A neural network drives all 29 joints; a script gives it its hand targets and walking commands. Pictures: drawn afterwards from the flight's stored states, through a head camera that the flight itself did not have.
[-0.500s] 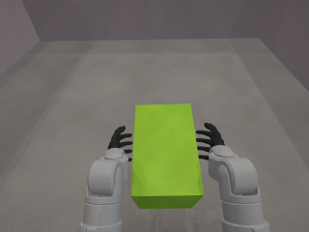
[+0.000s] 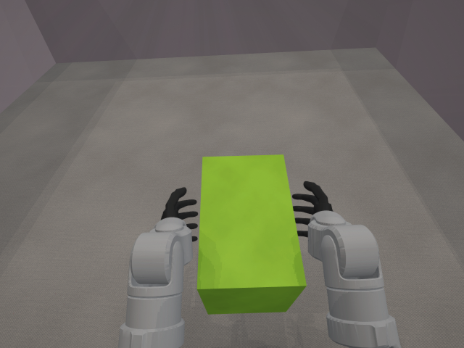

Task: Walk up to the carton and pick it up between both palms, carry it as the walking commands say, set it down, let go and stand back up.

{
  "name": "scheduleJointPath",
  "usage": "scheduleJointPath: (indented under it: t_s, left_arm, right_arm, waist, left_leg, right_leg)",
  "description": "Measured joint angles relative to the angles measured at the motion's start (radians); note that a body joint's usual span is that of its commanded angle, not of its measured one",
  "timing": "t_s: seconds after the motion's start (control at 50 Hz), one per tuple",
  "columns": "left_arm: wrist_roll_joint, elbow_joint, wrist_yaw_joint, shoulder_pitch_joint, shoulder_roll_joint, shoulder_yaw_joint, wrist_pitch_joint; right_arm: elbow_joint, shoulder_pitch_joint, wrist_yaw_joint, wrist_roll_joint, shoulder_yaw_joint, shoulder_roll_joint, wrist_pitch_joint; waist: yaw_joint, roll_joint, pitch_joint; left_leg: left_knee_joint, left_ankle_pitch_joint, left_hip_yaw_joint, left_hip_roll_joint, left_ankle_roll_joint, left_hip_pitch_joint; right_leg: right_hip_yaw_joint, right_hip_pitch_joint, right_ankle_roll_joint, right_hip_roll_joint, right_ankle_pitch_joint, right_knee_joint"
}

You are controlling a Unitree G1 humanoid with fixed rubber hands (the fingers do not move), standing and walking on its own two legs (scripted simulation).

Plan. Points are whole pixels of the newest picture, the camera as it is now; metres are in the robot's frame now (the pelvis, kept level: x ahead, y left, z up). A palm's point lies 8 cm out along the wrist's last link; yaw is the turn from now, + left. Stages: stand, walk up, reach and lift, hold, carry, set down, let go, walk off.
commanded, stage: carry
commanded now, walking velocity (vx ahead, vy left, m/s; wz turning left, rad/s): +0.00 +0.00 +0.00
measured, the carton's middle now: (245, 236) +0.33 +0.00 +0.02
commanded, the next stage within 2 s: hold in 1.72 s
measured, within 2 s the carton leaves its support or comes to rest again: neither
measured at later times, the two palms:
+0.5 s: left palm (159, 254) +0.25 +0.13 +0.11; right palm (316, 235) +0.26 -0.11 +0.11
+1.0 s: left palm (156, 248) +0.26 +0.13 +0.11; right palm (311, 234) +0.27 -0.10 +0.11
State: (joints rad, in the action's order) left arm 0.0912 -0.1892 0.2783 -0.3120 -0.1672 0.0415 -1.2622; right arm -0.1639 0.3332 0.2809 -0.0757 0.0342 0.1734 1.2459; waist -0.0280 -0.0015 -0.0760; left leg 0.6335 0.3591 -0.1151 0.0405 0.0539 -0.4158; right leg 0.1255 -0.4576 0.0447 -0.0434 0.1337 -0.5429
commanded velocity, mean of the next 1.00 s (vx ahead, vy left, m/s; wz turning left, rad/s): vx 0.00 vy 0.00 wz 0.00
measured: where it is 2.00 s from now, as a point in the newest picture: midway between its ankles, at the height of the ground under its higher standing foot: outside the picture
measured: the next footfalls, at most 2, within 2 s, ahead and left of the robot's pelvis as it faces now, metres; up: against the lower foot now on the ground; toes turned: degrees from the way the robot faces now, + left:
right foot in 0.16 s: +0.08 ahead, -0.10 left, +0.00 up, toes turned +15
left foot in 0.38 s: +0.01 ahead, +0.11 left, +0.00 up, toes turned +1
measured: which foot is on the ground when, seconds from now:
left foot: down 0.00-0.18, up 0.20-0.36, down 0.38-1.00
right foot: down 0.00-0.06, up 0.08-0.14, down 0.16-1.00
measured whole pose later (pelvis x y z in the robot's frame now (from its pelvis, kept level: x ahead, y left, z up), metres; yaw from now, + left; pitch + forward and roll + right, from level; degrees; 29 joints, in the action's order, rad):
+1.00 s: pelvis -0.03 +0.01 +0.01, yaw +1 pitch +3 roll +1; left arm 0.10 -0.13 0.26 -0.33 -0.17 0.05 -1.22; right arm -0.11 0.35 0.25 -0.12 0.05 0.18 1.21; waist 0.00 0.00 -0.10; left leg 0.54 0.29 -0.09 0.00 0.03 -0.30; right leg 0.14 -0.41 0.05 -0.04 0.13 -0.50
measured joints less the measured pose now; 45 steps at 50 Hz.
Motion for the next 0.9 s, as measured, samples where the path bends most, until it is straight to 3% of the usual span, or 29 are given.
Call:
scheduleJointPath:
  t_s: [0.04,0.08,0.14,0.18,0.24,0.28,0.32,0.38,0.42,0.62,0.9]
  left_arm:
    - [0.007,0.0,0.0,-0.007,-0.002,0.009,-0.001]
    - [0.009,0.0,-0.001,-0.006,-0.002,0.012,0.001]
    - [0.006,0.021,-0.007,0.001,0.001,0.007,0.007]
    - [0.003,0.025,-0.006,0.001,0.001,0.008,0.006]
    - [-0.004,0.031,-0.007,-0.007,-0.002,0.002,0.004]
    - [-0.012,0.025,-0.01,-0.008,-0.003,0.0,0.001]
    - [-0.014,0.012,-0.011,-0.007,-0.002,-0.001,0.004]
    - [-0.008,0.001,-0.008,-0.011,-0.003,-0.001,0.017]
    - [-0.005,0.002,-0.006,-0.008,-0.002,0.002,0.031]
    - [-0.012,-0.012,-0.008,0.013,0.004,-0.01,0.012]
    - [0.001,0.032,-0.011,-0.007,-0.002,0.002,0.023]
  right_arm:
    - [0.004,0.01,-0.003,0.001,0.003,0.003,0.001]
    - [0.006,0.018,-0.006,-0.001,0.006,0.006,0.004]
    - [0.016,0.016,-0.01,-0.012,0.008,0.006,0.011]
    - [0.023,0.016,-0.011,-0.017,0.007,0.005,0.01]
    - [0.03,0.006,-0.01,-0.024,0.013,0.002,-0.005]
    - [0.022,0.001,-0.005,-0.023,0.017,0.0,-0.007]
    - [0.014,0.004,-0.002,-0.019,0.018,0.001,-0.01]
    - [-0.002,0.013,-0.001,-0.017,0.017,0.004,-0.015]
    - [-0.003,0.011,-0.006,-0.016,0.012,0.004,-0.024]
    - [0.013,0.009,-0.016,-0.029,0.008,0.003,-0.016]
    - [0.033,0.012,-0.02,-0.034,0.014,0.004,-0.02]
  waist:
    - [-0.004,-0.002,0.011]
    - [-0.008,0.005,0.016]
    - [-0.008,0.012,0.008]
    - [0.01,0.008,0.001]
    - [0.029,0.0,0.005]
    - [0.035,-0.003,0.007]
    - [0.036,-0.001,0.004]
    - [0.027,0.009,-0.007]
    - [0.022,-0.011,0.0]
    - [0.037,-0.013,-0.024]
    - [0.026,-0.003,-0.031]
  left_leg:
    - [0.006,-0.031,0.013,-0.003,0.003,-0.005]
    - [-0.006,-0.108,0.028,-0.001,-0.016,-0.008]
    - [-0.016,-0.189,0.038,0.005,-0.051,-0.013]
    - [-0.003,-0.17,0.035,0.005,-0.06,-0.029]
    - [0.118,-0.007,0.049,-0.011,-0.053,-0.072]
    - [0.206,0.036,0.053,-0.022,-0.039,-0.077]
    - [0.182,0.051,0.05,-0.027,-0.03,-0.036]
    - [-0.03,-0.029,0.036,-0.024,-0.024,0.09]
    - [-0.077,-0.082,0.033,-0.039,-0.031,0.108]
    - [-0.098,-0.085,0.025,-0.046,-0.027,0.12]
    - [-0.095,-0.078,0.021,-0.045,-0.023,0.116]
  right_leg:
    - [0.017,-0.016,-0.005,-0.006,0.049,-0.032]
    - [0.026,-0.039,-0.014,-0.005,0.152,-0.093]
    - [0.007,-0.006,-0.013,0.015,0.191,-0.19]
    - [-0.002,0.04,0.001,0.025,0.13,-0.114]
    - [0.01,0.025,0.034,0.018,0.087,-0.103]
    - [0.015,0.026,0.038,0.013,0.072,-0.071]
    - [0.018,0.023,0.035,0.013,0.051,-0.042]
    - [0.029,0.009,0.03,0.017,0.038,-0.032]
    - [0.029,0.019,0.023,0.002,0.027,-0.013]
    - [0.022,0.047,0.007,-0.001,-0.012,0.046]
    - [0.019,0.043,0.001,-0.001,-0.009,0.048]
